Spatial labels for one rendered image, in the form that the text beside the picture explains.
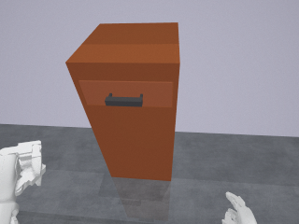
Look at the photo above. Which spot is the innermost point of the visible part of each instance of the handle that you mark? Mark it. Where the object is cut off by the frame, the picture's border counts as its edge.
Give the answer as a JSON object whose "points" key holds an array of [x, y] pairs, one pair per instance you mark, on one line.
{"points": [[124, 101]]}

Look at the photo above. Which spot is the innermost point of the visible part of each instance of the left robot hand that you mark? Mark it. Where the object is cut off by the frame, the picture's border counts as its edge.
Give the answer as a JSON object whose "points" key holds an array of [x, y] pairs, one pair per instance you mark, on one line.
{"points": [[27, 157]]}

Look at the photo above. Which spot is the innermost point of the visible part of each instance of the cabinet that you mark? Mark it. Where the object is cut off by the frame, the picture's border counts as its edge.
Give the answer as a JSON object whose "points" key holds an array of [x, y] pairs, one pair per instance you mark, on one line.
{"points": [[136, 141]]}

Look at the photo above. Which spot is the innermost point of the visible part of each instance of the right robot hand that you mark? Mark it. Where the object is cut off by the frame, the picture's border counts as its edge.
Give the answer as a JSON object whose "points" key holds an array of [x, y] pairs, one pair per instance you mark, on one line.
{"points": [[243, 214]]}

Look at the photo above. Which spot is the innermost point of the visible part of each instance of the drawer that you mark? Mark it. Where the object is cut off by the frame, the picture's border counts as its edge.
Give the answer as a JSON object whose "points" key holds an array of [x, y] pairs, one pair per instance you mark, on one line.
{"points": [[155, 93]]}

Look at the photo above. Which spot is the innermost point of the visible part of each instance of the robot left forearm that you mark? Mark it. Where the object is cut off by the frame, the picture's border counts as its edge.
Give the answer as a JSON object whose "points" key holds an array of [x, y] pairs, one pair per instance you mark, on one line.
{"points": [[8, 212]]}

